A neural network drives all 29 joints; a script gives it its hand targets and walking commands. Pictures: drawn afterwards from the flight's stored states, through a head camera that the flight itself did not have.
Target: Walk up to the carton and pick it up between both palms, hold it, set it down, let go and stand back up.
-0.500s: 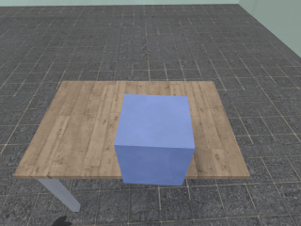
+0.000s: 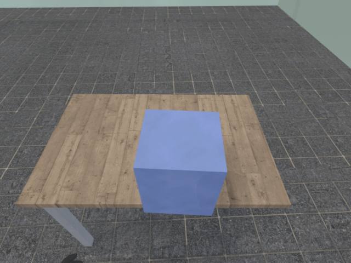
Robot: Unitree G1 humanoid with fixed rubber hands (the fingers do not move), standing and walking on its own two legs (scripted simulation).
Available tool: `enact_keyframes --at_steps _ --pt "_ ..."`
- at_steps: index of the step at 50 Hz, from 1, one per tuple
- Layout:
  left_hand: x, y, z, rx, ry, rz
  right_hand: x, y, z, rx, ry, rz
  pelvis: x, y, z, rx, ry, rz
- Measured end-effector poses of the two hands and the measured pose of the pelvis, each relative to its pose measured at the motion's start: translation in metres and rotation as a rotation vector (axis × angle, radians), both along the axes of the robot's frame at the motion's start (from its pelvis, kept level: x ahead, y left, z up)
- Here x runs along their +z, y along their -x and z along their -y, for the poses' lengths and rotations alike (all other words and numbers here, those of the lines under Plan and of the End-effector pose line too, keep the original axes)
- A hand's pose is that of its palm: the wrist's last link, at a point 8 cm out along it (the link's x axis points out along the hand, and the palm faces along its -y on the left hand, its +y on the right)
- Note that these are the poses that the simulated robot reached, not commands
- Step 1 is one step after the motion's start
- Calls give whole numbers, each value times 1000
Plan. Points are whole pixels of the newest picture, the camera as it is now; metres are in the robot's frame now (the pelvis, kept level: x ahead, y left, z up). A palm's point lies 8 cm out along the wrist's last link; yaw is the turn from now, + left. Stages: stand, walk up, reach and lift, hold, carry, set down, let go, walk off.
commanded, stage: stand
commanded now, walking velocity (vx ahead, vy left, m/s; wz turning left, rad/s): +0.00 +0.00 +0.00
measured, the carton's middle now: (179, 164) +0.40 +0.00 -0.05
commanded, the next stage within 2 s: none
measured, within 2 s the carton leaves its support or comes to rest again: neither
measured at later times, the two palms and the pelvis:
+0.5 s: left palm out of the picture +0.09 +0.29 -0.11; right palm out of the picture +0.07 -0.29 -0.10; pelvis +0.00 +0.00 +0.00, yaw +0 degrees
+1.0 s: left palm out of the picture +0.09 +0.29 -0.11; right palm out of the picture +0.07 -0.29 -0.10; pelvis -0.01 +0.00 +0.00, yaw +0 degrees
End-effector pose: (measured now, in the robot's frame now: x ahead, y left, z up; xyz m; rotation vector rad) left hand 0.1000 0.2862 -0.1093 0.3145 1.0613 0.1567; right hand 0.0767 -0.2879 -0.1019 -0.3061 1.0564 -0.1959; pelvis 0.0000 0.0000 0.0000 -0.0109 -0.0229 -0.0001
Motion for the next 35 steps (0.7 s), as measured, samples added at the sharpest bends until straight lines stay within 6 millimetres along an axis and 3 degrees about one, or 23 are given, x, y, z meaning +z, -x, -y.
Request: enact_keyframes --at_steps 35 --pt "-3 12 -2 8 1 -20 1 5 0 -4 2 10 0 6 -1 0 1 8"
